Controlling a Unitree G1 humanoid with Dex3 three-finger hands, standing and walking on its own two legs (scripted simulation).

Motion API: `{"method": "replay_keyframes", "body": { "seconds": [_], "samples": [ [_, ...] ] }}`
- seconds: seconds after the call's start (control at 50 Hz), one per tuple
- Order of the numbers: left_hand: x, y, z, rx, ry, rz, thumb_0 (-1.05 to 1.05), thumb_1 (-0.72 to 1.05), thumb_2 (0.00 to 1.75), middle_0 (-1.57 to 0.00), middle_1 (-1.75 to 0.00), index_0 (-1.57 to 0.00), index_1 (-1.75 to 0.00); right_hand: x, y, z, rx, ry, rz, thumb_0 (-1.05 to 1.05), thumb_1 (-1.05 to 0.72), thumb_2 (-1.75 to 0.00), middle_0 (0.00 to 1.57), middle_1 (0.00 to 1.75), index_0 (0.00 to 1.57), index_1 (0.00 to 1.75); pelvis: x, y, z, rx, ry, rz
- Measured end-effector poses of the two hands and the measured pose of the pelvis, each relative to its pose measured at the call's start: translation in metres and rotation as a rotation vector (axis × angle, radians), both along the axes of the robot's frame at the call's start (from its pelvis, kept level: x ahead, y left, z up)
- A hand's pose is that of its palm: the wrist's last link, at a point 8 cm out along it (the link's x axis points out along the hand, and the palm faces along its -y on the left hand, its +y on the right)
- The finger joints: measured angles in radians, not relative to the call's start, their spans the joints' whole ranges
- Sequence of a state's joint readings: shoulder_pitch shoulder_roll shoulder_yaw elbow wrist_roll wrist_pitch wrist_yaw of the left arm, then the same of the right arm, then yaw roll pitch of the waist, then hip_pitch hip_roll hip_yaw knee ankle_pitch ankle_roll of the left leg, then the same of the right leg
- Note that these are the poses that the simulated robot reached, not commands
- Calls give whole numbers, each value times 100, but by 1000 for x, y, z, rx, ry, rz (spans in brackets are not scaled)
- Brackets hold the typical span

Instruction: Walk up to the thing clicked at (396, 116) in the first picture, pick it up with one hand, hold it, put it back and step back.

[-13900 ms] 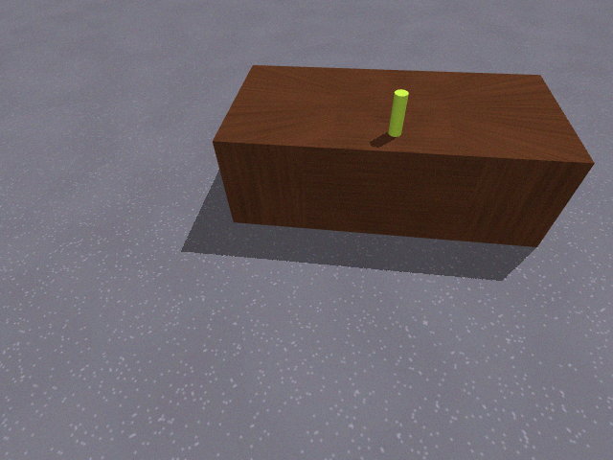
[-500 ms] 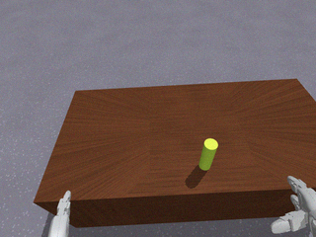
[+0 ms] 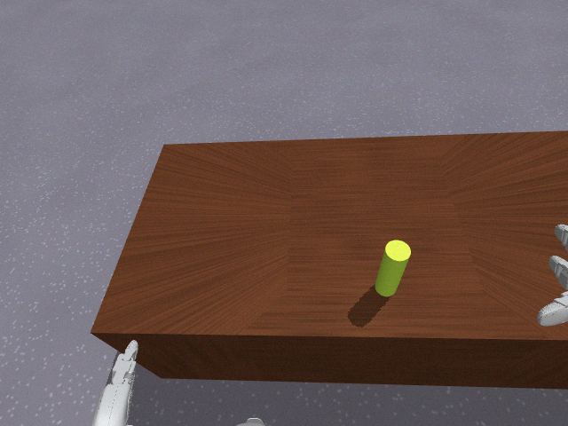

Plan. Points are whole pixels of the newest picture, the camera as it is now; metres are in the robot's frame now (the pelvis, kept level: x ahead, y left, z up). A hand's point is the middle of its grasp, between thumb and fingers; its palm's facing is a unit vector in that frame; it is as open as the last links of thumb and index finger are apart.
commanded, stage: go down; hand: right
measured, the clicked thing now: (391, 270) +0.47 -0.16 -0.21
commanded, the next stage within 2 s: approach in 1.00 s
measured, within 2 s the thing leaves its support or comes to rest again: neither
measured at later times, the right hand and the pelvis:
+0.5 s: hand (561, 245) +0.38 -0.34 +0.04, palm faces +0.10 +0.99 -0.09, open 17.4 cm; pelvis +0.00 +0.00 +0.00, yaw +0 degrees
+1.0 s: hand out of the picture +0.39 -0.35 +0.06, palm faces +0.11 +0.99 -0.07, open 17.2 cm; pelvis +0.00 +0.01 -0.01, yaw +0 degrees
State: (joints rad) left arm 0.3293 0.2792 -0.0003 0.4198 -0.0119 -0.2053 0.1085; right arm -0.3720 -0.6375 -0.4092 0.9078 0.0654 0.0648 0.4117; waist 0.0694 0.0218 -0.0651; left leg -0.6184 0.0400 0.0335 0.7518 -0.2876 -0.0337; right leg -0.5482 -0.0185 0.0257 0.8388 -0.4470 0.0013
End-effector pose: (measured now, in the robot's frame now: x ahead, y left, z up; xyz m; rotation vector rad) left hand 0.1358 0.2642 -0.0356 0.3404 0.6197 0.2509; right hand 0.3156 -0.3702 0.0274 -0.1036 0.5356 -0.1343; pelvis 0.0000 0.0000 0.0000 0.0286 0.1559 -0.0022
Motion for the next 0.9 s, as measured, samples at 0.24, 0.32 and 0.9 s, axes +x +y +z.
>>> {"method": "replay_keyframes", "body": {
  "seconds": [0.24,0.32,0.9],
  "samples": [
    [4,-2,-5,-8,34,-1,-1,-52,5,-6,-5,-6,-5,21,-11,14,15,-85,9,-1,57,-2,5,5,5,5,1,0,1,6,27,-1],
    [6,-4,-3,-13,31,-6,-1,-52,5,-6,-6,-6,-5,26,-14,18,18,-101,10,-1,55,-2,6,5,5,5,2,1,1,7,35,-1],
    [10,3,-4,-1,38,-16,-1,-53,5,-6,-6,-6,-6,48,-27,38,40,-203,9,-1,47,-3,7,4,6,4,5,7,-5,10,81,-5]
  ]
}}
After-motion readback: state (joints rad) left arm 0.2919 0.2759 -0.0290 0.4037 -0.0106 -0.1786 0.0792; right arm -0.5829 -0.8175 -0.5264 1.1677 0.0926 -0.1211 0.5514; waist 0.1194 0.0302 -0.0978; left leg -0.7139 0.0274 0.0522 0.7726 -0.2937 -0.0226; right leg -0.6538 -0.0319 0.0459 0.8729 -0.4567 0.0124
